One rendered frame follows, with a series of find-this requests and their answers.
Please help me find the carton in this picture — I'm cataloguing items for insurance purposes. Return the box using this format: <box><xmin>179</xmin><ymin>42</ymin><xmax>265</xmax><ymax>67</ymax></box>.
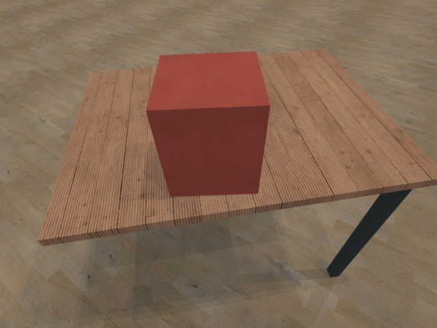
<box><xmin>146</xmin><ymin>51</ymin><xmax>270</xmax><ymax>197</ymax></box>

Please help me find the table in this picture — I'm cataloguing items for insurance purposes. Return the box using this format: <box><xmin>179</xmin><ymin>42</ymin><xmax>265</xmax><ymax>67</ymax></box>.
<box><xmin>37</xmin><ymin>49</ymin><xmax>437</xmax><ymax>277</ymax></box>

